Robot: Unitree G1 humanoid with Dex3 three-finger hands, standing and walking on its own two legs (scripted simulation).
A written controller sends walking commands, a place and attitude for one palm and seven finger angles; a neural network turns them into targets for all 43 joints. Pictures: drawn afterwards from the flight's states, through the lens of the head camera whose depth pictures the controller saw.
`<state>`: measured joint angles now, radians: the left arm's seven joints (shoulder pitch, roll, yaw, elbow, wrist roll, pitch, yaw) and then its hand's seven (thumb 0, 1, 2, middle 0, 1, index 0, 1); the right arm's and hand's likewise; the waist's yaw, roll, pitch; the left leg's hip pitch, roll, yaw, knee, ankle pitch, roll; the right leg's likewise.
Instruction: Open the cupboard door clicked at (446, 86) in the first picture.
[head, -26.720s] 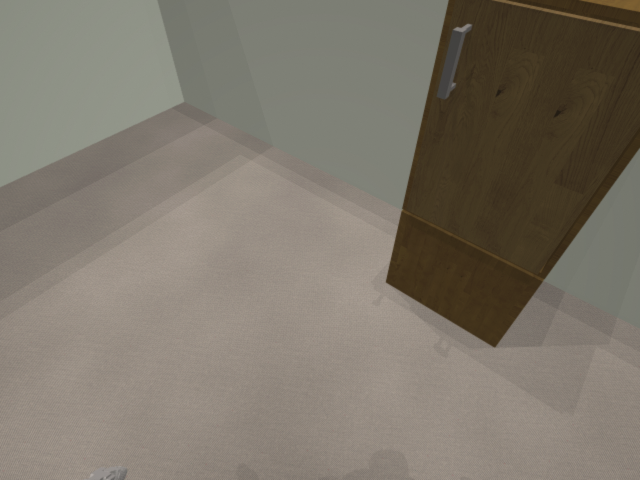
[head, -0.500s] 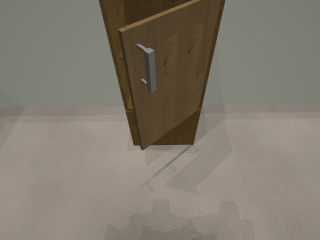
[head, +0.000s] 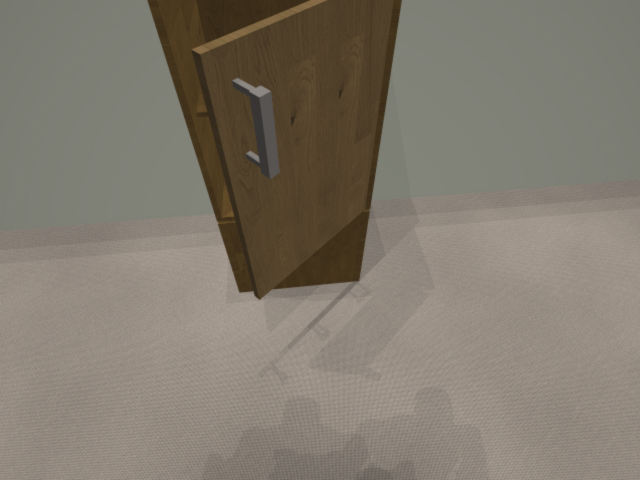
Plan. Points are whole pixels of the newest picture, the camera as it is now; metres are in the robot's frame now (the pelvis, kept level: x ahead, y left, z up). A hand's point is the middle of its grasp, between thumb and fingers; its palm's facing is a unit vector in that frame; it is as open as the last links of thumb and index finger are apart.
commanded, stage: walk to a spot facing it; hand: left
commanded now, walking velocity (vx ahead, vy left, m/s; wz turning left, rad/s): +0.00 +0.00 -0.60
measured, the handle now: (256, 130) +0.55 +0.13 +0.13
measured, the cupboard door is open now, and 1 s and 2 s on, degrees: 41 41 41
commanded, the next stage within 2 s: none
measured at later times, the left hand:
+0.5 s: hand out of the picture +0.06 +0.17 -0.16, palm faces -0.19 -0.95 -0.26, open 7.4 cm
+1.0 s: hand (254, 451) +0.18 +0.11 -0.17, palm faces -0.54 -0.80 -0.27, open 7.4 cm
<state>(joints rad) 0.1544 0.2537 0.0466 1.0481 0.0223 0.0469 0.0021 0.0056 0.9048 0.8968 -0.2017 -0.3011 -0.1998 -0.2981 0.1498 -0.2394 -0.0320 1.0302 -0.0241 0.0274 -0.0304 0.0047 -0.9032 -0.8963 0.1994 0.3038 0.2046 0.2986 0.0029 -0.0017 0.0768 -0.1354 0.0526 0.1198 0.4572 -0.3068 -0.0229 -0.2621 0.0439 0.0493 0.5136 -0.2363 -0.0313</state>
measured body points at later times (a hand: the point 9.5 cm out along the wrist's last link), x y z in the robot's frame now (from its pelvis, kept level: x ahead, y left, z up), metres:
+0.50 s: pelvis -0.01 -0.03 +0.01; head +0.05 -0.05 +0.45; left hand +0.08 +0.21 -0.14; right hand +0.05 -0.29 -0.14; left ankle +0.01 +0.14 -0.69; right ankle +0.00 -0.11 -0.74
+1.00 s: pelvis +0.00 -0.03 -0.01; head +0.05 -0.06 +0.44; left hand +0.21 +0.15 -0.15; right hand -0.08 -0.31 -0.14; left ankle +0.06 +0.10 -0.70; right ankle -0.04 -0.15 -0.74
